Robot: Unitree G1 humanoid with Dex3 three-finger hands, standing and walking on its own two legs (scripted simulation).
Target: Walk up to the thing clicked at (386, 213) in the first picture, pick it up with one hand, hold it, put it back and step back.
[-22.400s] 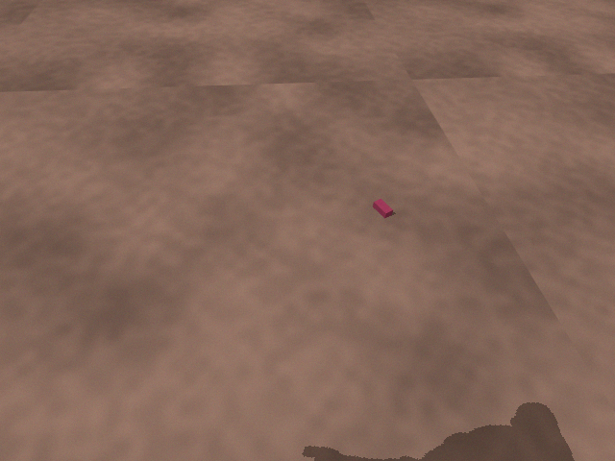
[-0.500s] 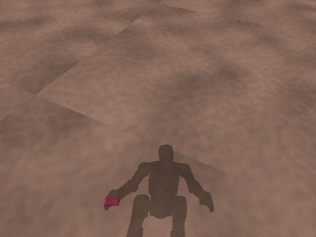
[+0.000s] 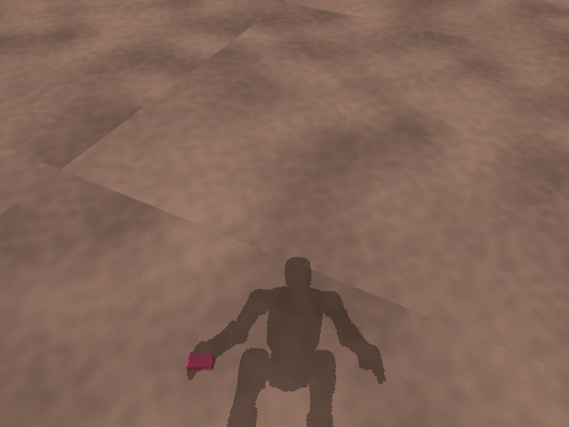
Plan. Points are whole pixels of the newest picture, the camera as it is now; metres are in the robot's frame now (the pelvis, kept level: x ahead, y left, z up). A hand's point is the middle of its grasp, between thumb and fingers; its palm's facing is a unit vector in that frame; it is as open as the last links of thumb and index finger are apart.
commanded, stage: stand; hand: left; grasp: from above
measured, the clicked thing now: (200, 362) +0.46 +0.26 -0.77
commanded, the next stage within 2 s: rise first in 0.70 s
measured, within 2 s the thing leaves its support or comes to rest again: neither
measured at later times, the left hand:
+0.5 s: hand out of the picture +0.08 +0.25 -0.16, palm faces -0.02 -0.94 -0.34, open 7.4 cm
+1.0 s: hand out of the picture +0.15 +0.25 -0.16, palm faces +0.00 -0.95 -0.32, open 8.1 cm
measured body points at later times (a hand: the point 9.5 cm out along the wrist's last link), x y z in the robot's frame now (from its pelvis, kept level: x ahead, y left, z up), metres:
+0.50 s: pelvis +0.01 +0.00 +0.00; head +0.02 +0.00 +0.45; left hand +0.08 +0.30 -0.13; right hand +0.08 -0.30 -0.13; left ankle +0.02 +0.14 -0.75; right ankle -0.01 -0.13 -0.75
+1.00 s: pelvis -0.01 +0.00 -0.02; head +0.05 +0.00 +0.43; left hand +0.15 +0.30 -0.14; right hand +0.09 -0.28 -0.14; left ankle +0.02 +0.14 -0.75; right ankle -0.01 -0.13 -0.75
